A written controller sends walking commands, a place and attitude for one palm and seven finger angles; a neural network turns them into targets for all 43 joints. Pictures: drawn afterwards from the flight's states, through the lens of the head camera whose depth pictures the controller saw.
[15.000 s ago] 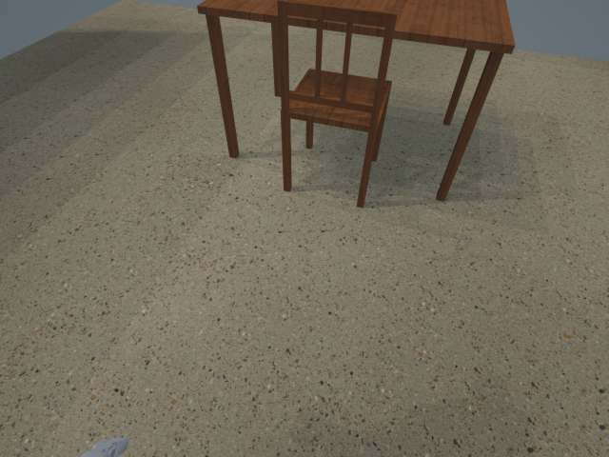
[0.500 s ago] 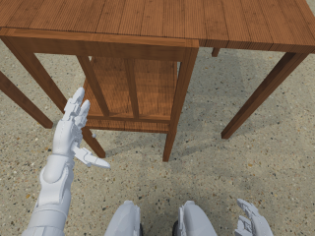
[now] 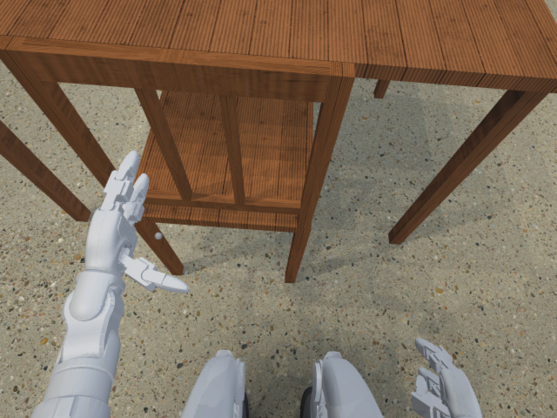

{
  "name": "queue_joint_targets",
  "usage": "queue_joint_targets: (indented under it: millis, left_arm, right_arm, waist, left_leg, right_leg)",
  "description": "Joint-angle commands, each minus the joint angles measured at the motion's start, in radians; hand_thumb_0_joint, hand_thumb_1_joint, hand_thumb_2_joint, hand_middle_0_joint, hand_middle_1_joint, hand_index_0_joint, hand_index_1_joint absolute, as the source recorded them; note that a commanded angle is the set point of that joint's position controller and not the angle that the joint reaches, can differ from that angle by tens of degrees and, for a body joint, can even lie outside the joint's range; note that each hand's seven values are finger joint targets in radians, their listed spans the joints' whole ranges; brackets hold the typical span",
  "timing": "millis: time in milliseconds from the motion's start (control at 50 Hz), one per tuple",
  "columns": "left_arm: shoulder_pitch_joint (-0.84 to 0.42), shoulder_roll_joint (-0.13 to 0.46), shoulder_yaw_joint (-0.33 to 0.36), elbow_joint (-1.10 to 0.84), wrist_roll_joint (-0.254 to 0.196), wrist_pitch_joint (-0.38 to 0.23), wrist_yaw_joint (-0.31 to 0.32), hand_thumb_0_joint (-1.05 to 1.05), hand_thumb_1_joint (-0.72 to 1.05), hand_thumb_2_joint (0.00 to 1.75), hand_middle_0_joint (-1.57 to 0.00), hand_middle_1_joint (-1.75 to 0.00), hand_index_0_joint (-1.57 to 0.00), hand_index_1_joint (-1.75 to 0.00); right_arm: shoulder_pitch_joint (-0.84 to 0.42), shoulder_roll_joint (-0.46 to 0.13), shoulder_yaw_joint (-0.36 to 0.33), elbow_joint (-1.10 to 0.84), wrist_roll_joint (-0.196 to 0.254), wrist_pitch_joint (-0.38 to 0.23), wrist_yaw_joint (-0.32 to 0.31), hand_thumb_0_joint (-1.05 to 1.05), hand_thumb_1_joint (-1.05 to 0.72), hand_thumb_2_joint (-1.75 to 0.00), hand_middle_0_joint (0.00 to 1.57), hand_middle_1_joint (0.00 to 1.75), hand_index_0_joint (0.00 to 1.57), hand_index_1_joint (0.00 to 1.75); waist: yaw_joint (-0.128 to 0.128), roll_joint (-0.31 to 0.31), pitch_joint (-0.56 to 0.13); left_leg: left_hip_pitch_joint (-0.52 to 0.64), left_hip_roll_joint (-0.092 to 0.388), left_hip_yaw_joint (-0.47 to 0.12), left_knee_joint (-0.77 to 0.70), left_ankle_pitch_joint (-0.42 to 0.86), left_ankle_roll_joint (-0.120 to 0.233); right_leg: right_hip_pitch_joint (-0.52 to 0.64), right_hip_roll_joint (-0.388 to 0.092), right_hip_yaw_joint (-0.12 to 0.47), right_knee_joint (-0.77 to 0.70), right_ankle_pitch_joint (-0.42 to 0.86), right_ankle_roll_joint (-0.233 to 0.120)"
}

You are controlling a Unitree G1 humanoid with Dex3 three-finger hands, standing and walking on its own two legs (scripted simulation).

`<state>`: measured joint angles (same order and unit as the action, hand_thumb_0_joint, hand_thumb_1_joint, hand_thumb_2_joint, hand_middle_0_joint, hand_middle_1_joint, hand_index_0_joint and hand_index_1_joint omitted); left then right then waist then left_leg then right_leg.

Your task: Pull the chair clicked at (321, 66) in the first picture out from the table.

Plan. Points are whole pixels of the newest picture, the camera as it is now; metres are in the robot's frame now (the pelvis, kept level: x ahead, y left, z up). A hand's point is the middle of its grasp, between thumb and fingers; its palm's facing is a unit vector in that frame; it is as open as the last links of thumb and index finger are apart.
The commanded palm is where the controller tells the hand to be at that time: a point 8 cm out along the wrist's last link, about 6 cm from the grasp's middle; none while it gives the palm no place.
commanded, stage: aim the fingers beside a spindle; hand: left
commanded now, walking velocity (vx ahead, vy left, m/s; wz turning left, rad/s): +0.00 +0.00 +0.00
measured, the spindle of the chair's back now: (170, 152) +0.50 +0.18 +0.01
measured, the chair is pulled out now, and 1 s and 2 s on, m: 0.00 0.00 0.00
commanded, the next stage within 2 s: none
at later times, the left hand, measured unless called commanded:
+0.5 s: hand (149, 231) +0.35 +0.18 +0.03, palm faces -0.03 -1.00 -0.07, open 16.9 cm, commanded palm +0.33 +0.22 +0.02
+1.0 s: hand (166, 245) +0.34 +0.16 +0.01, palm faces -0.09 -1.00 -0.02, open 16.9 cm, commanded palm +0.33 +0.22 +0.03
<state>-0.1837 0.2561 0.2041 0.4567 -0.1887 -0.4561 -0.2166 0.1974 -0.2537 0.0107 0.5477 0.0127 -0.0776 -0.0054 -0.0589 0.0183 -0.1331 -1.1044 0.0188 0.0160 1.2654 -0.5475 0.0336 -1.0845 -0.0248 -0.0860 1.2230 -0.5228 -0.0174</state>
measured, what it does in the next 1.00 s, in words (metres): stands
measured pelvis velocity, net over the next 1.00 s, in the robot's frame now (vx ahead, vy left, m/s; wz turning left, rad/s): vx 0.01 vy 0.00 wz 0.00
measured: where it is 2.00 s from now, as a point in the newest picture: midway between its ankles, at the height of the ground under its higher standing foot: outside the picture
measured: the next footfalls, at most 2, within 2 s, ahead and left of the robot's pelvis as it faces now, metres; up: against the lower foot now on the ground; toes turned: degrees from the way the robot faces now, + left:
none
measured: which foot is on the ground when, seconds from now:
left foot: down 0.00-1.00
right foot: down 0.00-1.00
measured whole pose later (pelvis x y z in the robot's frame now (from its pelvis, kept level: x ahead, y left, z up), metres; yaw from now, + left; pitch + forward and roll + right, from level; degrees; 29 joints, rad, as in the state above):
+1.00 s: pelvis +0.01 +0.00 +0.01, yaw +0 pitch +22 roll -2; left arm -0.12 0.24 0.16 0.44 -0.21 -0.42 -0.24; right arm 0.23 -0.26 0.01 0.55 0.02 -0.07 0.00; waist -0.05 0.03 -0.14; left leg -1.08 0.02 0.02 1.24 -0.54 0.04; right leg -1.06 -0.02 -0.08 1.20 -0.52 -0.01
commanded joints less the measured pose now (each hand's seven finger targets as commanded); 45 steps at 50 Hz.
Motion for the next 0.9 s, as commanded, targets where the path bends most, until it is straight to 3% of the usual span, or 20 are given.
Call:
queue_joint_targets:
  millis: [0, 20, 40, 80, 100, 160, 200, 260, 280, 300, 360, 440, 500, 560, 600, 620, 680, 740, 800, 880]
  left_arm:
    - [-0.148, 0.174, 0.058, -0.266, -0.026, -0.084, -0.013, 0.00, -0.50, 0.30, -0.06, -0.08, -0.06, -0.08]
    - [-0.171, 0.123, 0.001, -0.254, -0.028, -0.072, -0.024, 0.00, -0.50, 0.30, -0.06, -0.08, -0.06, -0.08]
    - [-0.162, 0.131, 0.011, -0.229, -0.031, -0.062, -0.027, 0.00, -0.50, 0.30, -0.06, -0.08, -0.06, -0.08]
    - [-0.120, 0.071, -0.037, -0.166, -0.035, -0.035, -0.041, 0.00, -0.50, 0.30, -0.06, -0.08, -0.06, -0.08]
    - [-0.098, 0.075, -0.023, -0.142, -0.039, -0.025, -0.044, 0.00, -0.50, 0.30, -0.06, -0.08, -0.06, -0.08]
    - [-0.127, 0.081, -0.025, -0.155, -0.035, -0.028, -0.042, 0.00, -0.50, 0.30, -0.06, -0.08, -0.06, -0.08]
    - [-0.154, 0.149, 0.037, -0.224, -0.031, -0.057, -0.022, 0.00, -0.50, 0.30, -0.06, -0.08, -0.06, -0.08]
    - [-0.197, 0.187, 0.063, -0.331, -0.020, -0.111, 0.014, 0.00, -0.50, 0.30, -0.06, -0.08, -0.06, -0.08]
    - [-0.201, 0.228, 0.097, -0.344, -0.014, -0.123, 0.030, 0.00, -0.50, 0.30, -0.06, -0.08, -0.06, -0.08]
    - [-0.207, 0.208, 0.078, -0.359, -0.007, -0.129, 0.035, 0.00, -0.50, 0.30, -0.06, -0.08, -0.06, -0.08]
    - [-0.171, 0.172, 0.059, -0.263, -0.006, -0.108, 0.031, 0.00, -0.50, 0.30, -0.06, -0.08, -0.06, -0.08]
    - [-0.101, 0.111, 0.014, -0.099, -0.023, -0.034, -0.029, 0.00, -0.50, 0.30, -0.06, -0.08, -0.06, -0.08]
    - [-0.109, 0.061, -0.046, -0.127, -0.038, -0.015, -0.068, 0.00, -0.50, 0.30, -0.06, -0.08, -0.06, -0.08]
    - [-0.194, 0.101, -0.028, -0.245, -0.042, -0.052, -0.048, 0.00, -0.50, 0.30, -0.06, -0.08, -0.06, -0.08]
    - [-0.246, 0.172, 0.034, -0.348, -0.034, -0.095, -0.009, 0.00, -0.50, 0.30, -0.06, -0.08, -0.06, -0.08]
    - [-0.229, 0.205, 0.071, -0.345, -0.026, -0.108, 0.011, 0.00, -0.50, 0.30, -0.06, -0.08, -0.06, -0.08]
    - [-0.229, 0.212, 0.081, -0.305, 0.002, -0.120, 0.052, 0.00, -0.50, 0.30, -0.06, -0.08, -0.06, -0.08]
    - [-0.166, 0.169, 0.065, -0.164, 0.007, -0.079, 0.038, 0.00, -0.50, 0.30, -0.06, -0.08, -0.06, -0.08]
    - [-0.080, 0.079, -0.013, -0.098, -0.010, -0.023, -0.017, 0.00, -0.50, 0.30, -0.06, -0.08, -0.06, -0.08]
    - [-0.127, 0.069, -0.044, -0.178, -0.044, -0.013, -0.060, 0.00, -0.50, 0.30, -0.06, -0.08, -0.06, -0.08]
  right_arm:
    - [0.046, -0.145, -0.058, -0.113, 0.004, -0.046, -0.009, 0.00, -0.90, -0.90, 0.20, 0.30, 0.20, 0.30]
    - [0.044, -0.145, -0.056, -0.109, 0.006, -0.046, -0.008, 0.00, -0.90, -0.90, 0.20, 0.30, 0.20, 0.30]
    - [0.050, -0.152, -0.059, -0.100, 0.008, -0.045, -0.010, 0.00, -0.90, -0.90, 0.20, 0.30, 0.20, 0.30]
    - [0.054, -0.155, -0.060, -0.100, 0.013, -0.045, -0.010, 0.00, -0.90, -0.90, 0.20, 0.30, 0.20, 0.30]
    - [0.057, -0.158, -0.062, -0.097, 0.014, -0.043, -0.010, 0.00, -0.90, -0.90, 0.20, 0.30, 0.20, 0.30]
    - [0.050, -0.160, -0.064, -0.106, 0.016, -0.041, -0.010, 0.00, -0.90, -0.90, 0.20, 0.30, 0.20, 0.30]
    - [0.048, -0.158, -0.065, -0.111, 0.009, -0.044, -0.010, 0.00, -0.90, -0.90, 0.20, 0.30, 0.20, 0.30]
    - [0.043, -0.143, -0.062, -0.114, 0.000, -0.050, -0.010, 0.00, -0.90, -0.90, 0.20, 0.30, 0.20, 0.30]
    - [0.045, -0.147, -0.062, -0.109, -0.002, -0.050, -0.012, 0.00, -0.90, -0.90, 0.20, 0.30, 0.20, 0.30]
    - [0.044, -0.141, -0.059, -0.108, -0.006, -0.051, -0.010, 0.00, -0.90, -0.90, 0.20, 0.30, 0.20, 0.30]
    - [0.044, -0.143, -0.058, -0.093, -0.003, -0.047, -0.008, 0.00, -0.90, -0.90, 0.20, 0.30, 0.20, 0.30]
    - [0.051, -0.160, -0.060, -0.093, 0.012, -0.035, -0.009, 0.00, -0.90, -0.90, 0.20, 0.30, 0.20, 0.30]
    - [0.046, -0.160, -0.060, -0.114, 0.020, -0.037, -0.009, 0.00, -0.90, -0.90, 0.20, 0.30, 0.20, 0.30]
    - [0.043, -0.156, -0.064, -0.118, 0.015, -0.046, -0.013, 0.00, -0.90, -0.90, 0.20, 0.30, 0.20, 0.30]
    - [0.050, -0.154, -0.066, -0.112, 0.004, -0.054, -0.017, 0.00, -0.90, -0.90, 0.20, 0.30, 0.20, 0.30]
    - [0.051, -0.151, -0.063, -0.105, 0.001, -0.055, -0.018, 0.00, -0.90, -0.90, 0.20, 0.30, 0.20, 0.30]
    - [0.051, -0.144, -0.057, -0.090, -0.007, -0.053, -0.015, 0.00, -0.90, -0.90, 0.20, 0.30, 0.20, 0.30]
    - [0.047, -0.146, -0.055, -0.088, -0.003, -0.039, -0.007, 0.00, -0.90, -0.90, 0.20, 0.30, 0.20, 0.30]
    - [0.052, -0.153, -0.057, -0.107, 0.010, -0.030, 0.000, 0.00, -0.90, -0.90, 0.20, 0.30, 0.20, 0.30]
    - [0.047, -0.157, -0.062, -0.129, 0.022, -0.031, -0.006, 0.00, -0.90, -0.90, 0.20, 0.30, 0.20, 0.30]
  waist:
    - [0.015, 0.077, -0.477]
    - [-0.012, 0.059, -0.445]
    - [-0.010, 0.051, -0.418]
    - [-0.026, 0.014, -0.364]
    - [-0.022, -0.020, -0.349]
    - [-0.017, -0.024, -0.345]
    - [0.004, 0.016, -0.392]
    - [0.015, 0.069, -0.450]
    - [0.018, 0.076, -0.462]
    - [0.018, 0.110, -0.478]
    - [0.001, 0.070, -0.414]
    - [-0.014, -0.014, -0.341]
    - [-0.016, 0.006, -0.358]
    - [-0.013, 0.031, -0.406]
    - [0.002, 0.078, -0.476]
    - [0.009, 0.073, -0.478]
    - [0.006, 0.082, -0.442]
    - [0.002, 0.036, -0.382]
    - [-0.006, 0.006, -0.379]
    - [-0.015, -0.004, -0.386]
  left_leg:
    - [0.337, -0.010, -0.068, -0.187, 0.381, -0.017]
    - [0.329, -0.009, -0.068, -0.186, 0.355, -0.014]
    - [0.312, -0.007, -0.071, -0.188, 0.335, -0.016]
    - [0.290, -0.008, -0.074, -0.193, 0.308, -0.012]
    - [0.262, -0.009, -0.068, -0.191, 0.291, -0.011]
    - [0.235, -0.013, -0.066, -0.189, 0.258, -0.010]
    - [0.256, -0.015, -0.063, -0.184, 0.289, -0.011]
    - [0.318, -0.013, -0.066, -0.186, 0.336, -0.015]
    - [0.326, -0.010, -0.070, -0.183, 0.347, -0.016]
    - [0.348, -0.013, -0.073, -0.186, 0.369, -0.020]
    - [0.312, -0.011, -0.069, -0.187, 0.326, -0.019]
    - [0.225, -0.015, -0.060, -0.190, 0.248, -0.013]
    - [0.244, -0.017, -0.060, -0.190, 0.266, -0.009]
    - [0.291, -0.012, -0.070, -0.184, 0.289, -0.010]
    - [0.348, -0.010, -0.079, -0.180, 0.344, -0.014]
    - [0.356, -0.008, -0.081, -0.183, 0.359, -0.018]
    - [0.329, -0.010, -0.080, -0.179, 0.358, -0.019]
    - [0.259, -0.015, -0.068, -0.186, 0.289, -0.019]
    - [0.257, -0.016, -0.058, -0.191, 0.308, -0.015]
    - [0.256, -0.015, -0.059, -0.186, 0.296, -0.008]
  right_leg:
    - [0.275, 0.024, 0.051, -0.157, 0.299, -0.012]
    - [0.253, 0.024, 0.046, -0.165, 0.283, -0.008]
    - [0.241, 0.025, 0.045, -0.168, 0.265, -0.009]
    - [0.211, 0.025, 0.033, -0.177, 0.238, -0.008]
    - [0.222, 0.023, 0.035, -0.182, 0.238, -0.006]
    - [0.220, 0.019, 0.039, -0.175, 0.215, -0.007]
    - [0.243, 0.018, 0.049, -0.165, 0.238, -0.011]
    - [0.256, 0.020, 0.052, -0.155, 0.258, -0.012]
    - [0.250, 0.024, 0.052, -0.147, 0.258, -0.013]
    - [0.250, 0.022, 0.052, -0.143, 0.269, -0.014]
    - [0.233, 0.025, 0.047, -0.157, 0.245, -0.011]
    - [0.234, 0.025, 0.045, -0.180, 0.215, -0.009]
    - [0.233, 0.020, 0.044, -0.182, 0.229, -0.011]
    - [0.223, 0.018, 0.046, -0.173, 0.228, -0.010]
    - [0.230, 0.021, 0.048, -0.156, 0.250, -0.011]
    - [0.237, 0.022, 0.048, -0.152, 0.257, -0.013]
    - [0.221, 0.024, 0.045, -0.140, 0.254, -0.012]
    - [0.230, 0.025, 0.046, -0.154, 0.228, -0.011]
    - [0.246, 0.023, 0.042, -0.168, 0.266, -0.012]
    - [0.258, 0.020, 0.046, -0.180, 0.263, -0.010]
